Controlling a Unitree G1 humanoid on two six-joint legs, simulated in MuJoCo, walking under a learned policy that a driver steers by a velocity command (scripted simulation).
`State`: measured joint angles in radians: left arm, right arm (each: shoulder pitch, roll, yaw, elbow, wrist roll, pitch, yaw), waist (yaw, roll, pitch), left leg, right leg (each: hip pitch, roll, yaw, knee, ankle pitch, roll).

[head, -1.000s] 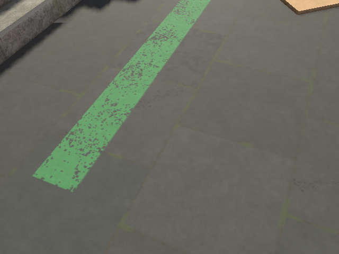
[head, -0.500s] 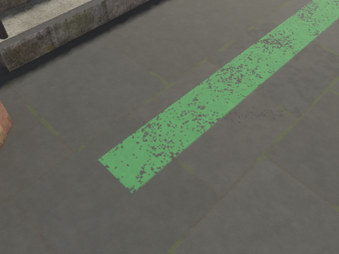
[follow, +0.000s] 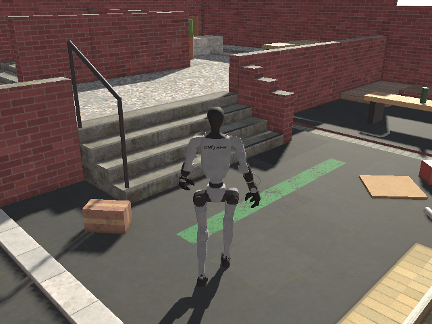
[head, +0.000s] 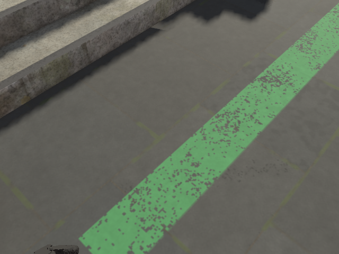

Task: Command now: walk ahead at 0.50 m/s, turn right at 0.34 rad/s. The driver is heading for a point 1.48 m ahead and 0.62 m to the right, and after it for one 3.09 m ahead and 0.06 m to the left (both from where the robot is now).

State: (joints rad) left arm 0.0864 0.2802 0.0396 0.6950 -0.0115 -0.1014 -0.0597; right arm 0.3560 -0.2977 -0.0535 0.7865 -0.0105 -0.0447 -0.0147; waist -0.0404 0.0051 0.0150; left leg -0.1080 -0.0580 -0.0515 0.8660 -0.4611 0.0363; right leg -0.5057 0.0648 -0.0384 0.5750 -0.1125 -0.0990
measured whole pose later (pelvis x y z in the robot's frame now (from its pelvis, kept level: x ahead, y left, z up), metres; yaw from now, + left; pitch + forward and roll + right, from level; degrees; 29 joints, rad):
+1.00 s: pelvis +0.51 -0.12 +0.00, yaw -35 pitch +2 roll +1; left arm 0.10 0.30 0.06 0.57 -0.02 -0.03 -0.04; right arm 0.31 -0.31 -0.06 0.83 0.01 -0.07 0.00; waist -0.05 -0.01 0.07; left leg -0.16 0.07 0.06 1.01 -0.50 -0.02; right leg -0.51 0.04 -0.03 0.66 -0.17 -0.09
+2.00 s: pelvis +0.94 -0.48 +0.01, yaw -43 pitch +3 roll +0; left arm 0.03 0.25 0.03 0.63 0.00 -0.09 -0.03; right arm 0.42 -0.30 -0.04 0.89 0.02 -0.05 0.00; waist -0.08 0.01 0.03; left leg -0.11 0.00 -0.06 0.73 -0.48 0.01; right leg -0.48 -0.01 -0.03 0.55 -0.11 -0.04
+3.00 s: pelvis +1.43 -0.76 +0.00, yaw -9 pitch +2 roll -1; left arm 0.04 0.27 0.05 0.71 0.01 -0.13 -0.02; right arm 0.38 -0.31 -0.09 0.73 0.02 -0.02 -0.02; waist -0.07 0.02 0.01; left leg -0.16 -0.08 -0.22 0.75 -0.50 0.04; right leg -0.46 0.03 0.02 0.53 -0.11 -0.01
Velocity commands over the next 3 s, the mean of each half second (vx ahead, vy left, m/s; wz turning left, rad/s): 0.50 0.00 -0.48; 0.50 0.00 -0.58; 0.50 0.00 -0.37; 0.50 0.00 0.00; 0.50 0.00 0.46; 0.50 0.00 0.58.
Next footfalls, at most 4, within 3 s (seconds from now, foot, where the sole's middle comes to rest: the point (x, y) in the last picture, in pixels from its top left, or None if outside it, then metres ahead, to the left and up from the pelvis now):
0.42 left None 0.43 0.10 -0.75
0.94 right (237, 220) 0.58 -0.26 -0.75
1.42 left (226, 148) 0.93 -0.27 -0.75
1.96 right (305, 139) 0.97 -0.66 -0.75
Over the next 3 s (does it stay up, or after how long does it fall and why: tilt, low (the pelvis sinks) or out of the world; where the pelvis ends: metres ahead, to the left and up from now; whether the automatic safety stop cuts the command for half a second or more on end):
stays up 1.43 -0.76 0.00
